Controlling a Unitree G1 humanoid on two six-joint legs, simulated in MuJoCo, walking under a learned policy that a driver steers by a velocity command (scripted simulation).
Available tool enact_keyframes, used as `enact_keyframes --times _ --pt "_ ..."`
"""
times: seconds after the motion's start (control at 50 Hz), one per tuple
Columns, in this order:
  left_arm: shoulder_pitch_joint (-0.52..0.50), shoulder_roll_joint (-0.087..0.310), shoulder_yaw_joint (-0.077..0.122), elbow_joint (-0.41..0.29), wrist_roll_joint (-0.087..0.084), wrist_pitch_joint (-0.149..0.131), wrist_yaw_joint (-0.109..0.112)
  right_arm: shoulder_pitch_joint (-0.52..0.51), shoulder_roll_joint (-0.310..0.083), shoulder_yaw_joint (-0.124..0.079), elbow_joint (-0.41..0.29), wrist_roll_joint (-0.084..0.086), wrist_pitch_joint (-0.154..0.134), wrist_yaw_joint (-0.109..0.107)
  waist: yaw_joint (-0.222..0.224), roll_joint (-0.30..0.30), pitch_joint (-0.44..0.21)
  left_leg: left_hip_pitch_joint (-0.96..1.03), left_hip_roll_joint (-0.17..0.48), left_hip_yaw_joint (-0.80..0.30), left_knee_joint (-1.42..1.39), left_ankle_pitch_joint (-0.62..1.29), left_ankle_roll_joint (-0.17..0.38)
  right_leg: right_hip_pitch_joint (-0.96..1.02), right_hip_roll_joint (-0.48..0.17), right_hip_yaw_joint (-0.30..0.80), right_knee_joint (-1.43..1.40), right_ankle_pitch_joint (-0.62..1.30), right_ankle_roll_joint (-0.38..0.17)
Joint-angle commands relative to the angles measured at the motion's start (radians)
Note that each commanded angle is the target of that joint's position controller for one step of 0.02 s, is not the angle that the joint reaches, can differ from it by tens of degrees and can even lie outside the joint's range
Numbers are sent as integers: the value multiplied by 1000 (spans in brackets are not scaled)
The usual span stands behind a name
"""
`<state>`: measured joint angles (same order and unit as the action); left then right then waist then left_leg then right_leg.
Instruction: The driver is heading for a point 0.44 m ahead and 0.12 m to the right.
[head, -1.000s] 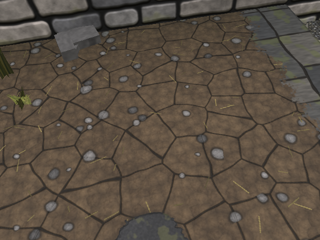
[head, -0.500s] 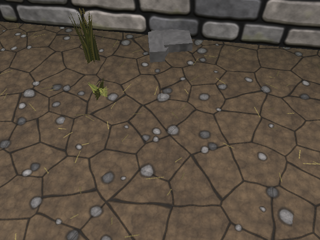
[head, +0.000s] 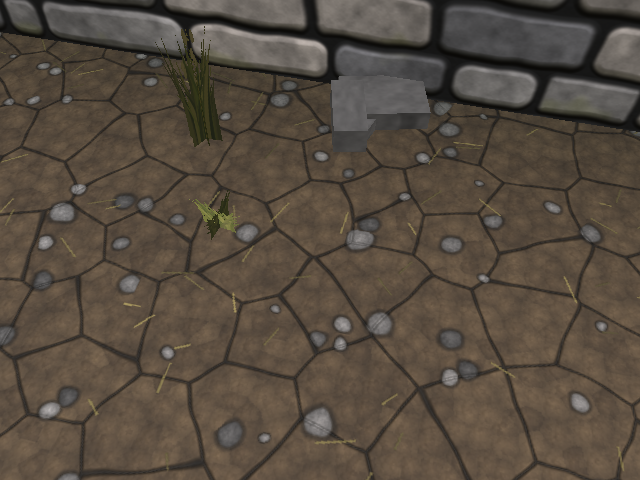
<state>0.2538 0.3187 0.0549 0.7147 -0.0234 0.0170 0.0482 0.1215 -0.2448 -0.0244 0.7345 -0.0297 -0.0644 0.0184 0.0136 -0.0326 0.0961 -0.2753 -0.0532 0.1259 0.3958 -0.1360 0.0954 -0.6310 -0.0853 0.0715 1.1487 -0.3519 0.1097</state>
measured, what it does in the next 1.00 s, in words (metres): walks ahead, turning right: right foot, then left foot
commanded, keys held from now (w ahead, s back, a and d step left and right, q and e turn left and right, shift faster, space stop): e+shift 0.38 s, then shift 0.44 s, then w+shift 0.16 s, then w+q+shift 0.02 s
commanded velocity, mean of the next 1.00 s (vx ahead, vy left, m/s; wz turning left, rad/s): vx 0.08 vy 0.00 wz -0.49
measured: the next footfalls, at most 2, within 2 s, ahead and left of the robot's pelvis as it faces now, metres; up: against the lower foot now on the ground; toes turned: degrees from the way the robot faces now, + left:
right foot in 0.28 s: +0.11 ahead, -0.16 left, +0.00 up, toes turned -19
left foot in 0.72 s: +0.22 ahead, +0.05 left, +0.00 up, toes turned -29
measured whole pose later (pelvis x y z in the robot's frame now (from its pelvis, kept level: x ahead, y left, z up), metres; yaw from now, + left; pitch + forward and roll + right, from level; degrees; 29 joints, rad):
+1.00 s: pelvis +0.15 -0.05 +0.00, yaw -30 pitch +1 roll -1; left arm 0.26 0.27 0.05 0.70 -0.02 -0.02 0.00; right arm 0.25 -0.27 -0.04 0.75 0.03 -0.01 -0.01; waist 0.01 0.02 -0.02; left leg -0.26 0.02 0.00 0.57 -0.34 0.03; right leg -0.15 0.02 -0.03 0.47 -0.36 -0.06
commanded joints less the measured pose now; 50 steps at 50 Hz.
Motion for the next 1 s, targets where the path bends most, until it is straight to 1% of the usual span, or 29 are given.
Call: enact_keyframes --times 0.02,0.08,0.18,0.22,0.26,0.28,0.3,0.32,0.34,0.36,0.38,0.4,0.44,0.52,0.64,0.7,0.72,0.74,0.76,0.78,0.82,0.84,0.86,0.88,0.9,0.92,0.96,0.98,1.0 --pt "104 67 30 -58 6 14 1 -81 -132 -42 -65 4 -1 -34 26 114 -156 25 300 -70 -163 361 161 105 -50 -13 -63 146 5" --pt "19 49 24 -110 7 18 -22 -73 -158 -51 -54 9 27 -49 -9 111 -135 81 318 -33 -166 245 157 95 -58 -46 -192 185 -11" --pt "-60 65 31 -183 2 35 -62 -40 -217 -78 -48 32 62 -33 -42 118 -119 214 388 -11 -90 296 132 99 -35 -121 -355 82 -58" --pt "-66 68 38 -206 0 43 -74 -37 -231 -89 -48 47 69 -24 -36 127 -129 262 408 2 -23 383 102 131 -13 -149 -432 29 -88" --pt "-17 79 53 -206 -2 47 -77 -41 -224 -93 -44 65 72 -21 7 113 -154 254 382 59 116 420 33 256 31 -176 -600 117 -136" --pt "66 131 78 -188 6 43 -60 2 -204 -92 -26 64 68 -16 43 39 -189 171 312 103 284 391 -35 419 52 -126 -705 340 -186" --pt "143 300 125 -189 13 37 -33 -21 -170 -82 -77 25 54 -13 46 -239 -225 -164 178 147 612 -18 -135 678 -157 213 -687 927 -315" --pt "115 317 117 -218 48 20 -38 -93 -140 -65 -131 -1 44 -13 48 -317 -338 -403 28 -43 834 -542 -179 767 -299 517 -726 964 -519" --pt "88 250 99 -225 44 -4 -55 -126 -189 -79 -112 10 46 -11 75 -127 -349 -434 55 -181 904 -533 -165 746 -283 436 -752 885 -497" --pt "56 232 93 -213 26 -17 -51 -141 -175 -77 -120 31 45 -15 45 -72 -289 -451 67 -204 882 -445 -142 697 -225 355 -755 768 -439" --pt "1 207 88 -213 0 -15 -45 -120 -168 -76 -107 29 46 -26 6 -17 -226 -462 81 -207 810 -363 -140 642 -168 295 -757 677 -382" --pt "-63 179 77 -228 -9 -7 -33 -98 -188 -82 -94 22 50 -35 -20 -31 -209 -435 93 -203 756 -300 -145 594 -149 249 -762 646 -352" --pt "-101 158 63 -246 14 2 -18 -54 -169 -77 -65 26 56 -32 -36 -70 -236 -337 67 -176 723 -236 -174 535 -115 199 -753 722 -346" --pt "-74 164 60 -224 22 8 -8 -58 -128 -58 -55 35 63 -33 -5 -89 -250 -249 61 -169 531 -204 -201 521 -102 182 -724 703 -338" --pt "-110 144 42 -211 31 18 -23 -44 -150 -61 -60 38 66 -22 20 -143 -199 -120 63 -153 354 -218 -173 431 -113 259 -697 538 -332" --pt "-142 100 22 -197 16 14 -25 18 -124 -56 -51 29 47 -9 -32 -121 -177 46 61 -133 44 12 -126 377 -57 266 -653 387 -266" --pt "-104 64 11 -189 31 7 -24 28 -157 -59 -58 8 40 -11 -14 -42 -184 125 147 -227 0 177 -96 337 5 235 -601 239 -205" --pt "-28 43 6 -184 52 -1 -27 11 -233 -70 -70 -4 38 -16 57 173 -185 154 307 -393 -7 397 -1 275 125 124 -477 -34 -136" --pt "-60 67 13 -192 49 -3 -21 -17 -178 -50 -59 -11 34 -15 51 277 -172 40 393 -503 -58 325 138 295 123 68 -455 -160 -90" --pt "-81 108 27 -178 40 1 -15 -46 -144 -40 -72 -6 28 -14 33 232 -146 27 364 -475 -66 261 148 317 98 59 -417 -155 -73" --pt "-113 71 23 -162 37 11 -13 -46 -155 -40 -62 13 25 -20 20 215 -151 75 288 -388 -32 225 86 328 86 39 -496 -69 -62" --pt "-90 42 13 -149 38 14 -17 -14 -154 -40 -48 26 26 -24 14 210 -194 95 265 -368 -51 -15 61 373 86 10 -554 -30 -62" --pt "-90 41 13 -138 27 12 -28 51 -210 -59 -34 43 37 -27 -16 222 -175 88 244 -374 -89 -333 53 367 129 -63 -530 -47 -70" --pt "-95 49 17 -134 16 4 -38 92 -238 -68 -29 46 46 -30 -36 233 -128 57 264 -423 -140 -591 66 331 137 -99 -493 -89 -85" --pt "-102 48 17 -134 5 -8 -45 100 -239 -67 -33 46 51 -32 -38 247 -71 13 297 -479 -183 -697 84 309 124 -105 -487 -119 -109" --pt "-95 39 16 -128 -4 -25 -50 88 -230 -65 -40 50 51 -32 -26 247 -24 -32 308 -493 -207 -701 94 327 111 -102 -548 -135 -142" --pt "-21 21 16 -78 2 -60 -56 50 -198 -58 -55 69 45 -30 17 204 -1 -113 269 -421 -165 -600 79 482 97 -108 -731 -42 -205" --pt "51 33 24 -43 7 -74 -57 16 -171 -51 -70 73 36 -29 49 155 -25 -187 237 -368 -80 -511 57 600 71 -72 -763 -3 -232" --pt "178 82 41 -9 14 -89 -52 -54 -107 -30 -113 72 18 -20 105 28 -60 -385 152 -271 134 -394 3 791 -47 104 -827 -111 -281"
